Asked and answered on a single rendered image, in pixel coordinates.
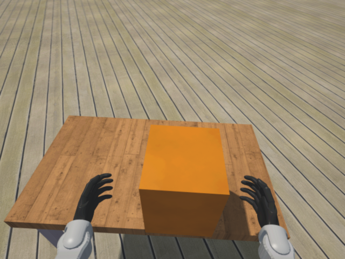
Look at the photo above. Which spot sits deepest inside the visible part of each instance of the left robot hand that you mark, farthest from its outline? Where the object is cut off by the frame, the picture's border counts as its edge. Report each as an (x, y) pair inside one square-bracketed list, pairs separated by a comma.
[(90, 198)]

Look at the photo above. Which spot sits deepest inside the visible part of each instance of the table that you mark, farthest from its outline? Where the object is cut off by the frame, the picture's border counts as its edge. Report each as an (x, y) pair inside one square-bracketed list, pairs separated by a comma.
[(89, 146)]

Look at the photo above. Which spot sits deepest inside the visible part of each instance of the right robot hand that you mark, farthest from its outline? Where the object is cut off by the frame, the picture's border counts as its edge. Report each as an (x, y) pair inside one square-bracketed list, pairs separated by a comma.
[(263, 202)]

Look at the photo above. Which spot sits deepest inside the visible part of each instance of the robot left forearm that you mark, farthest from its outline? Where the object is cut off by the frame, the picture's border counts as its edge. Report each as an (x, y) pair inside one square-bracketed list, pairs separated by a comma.
[(75, 243)]

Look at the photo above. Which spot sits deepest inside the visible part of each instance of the carton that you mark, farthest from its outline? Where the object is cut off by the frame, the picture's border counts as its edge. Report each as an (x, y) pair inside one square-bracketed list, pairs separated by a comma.
[(183, 187)]

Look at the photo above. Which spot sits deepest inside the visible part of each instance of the robot right forearm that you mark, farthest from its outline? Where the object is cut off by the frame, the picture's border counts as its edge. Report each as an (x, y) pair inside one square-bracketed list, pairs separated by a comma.
[(274, 243)]

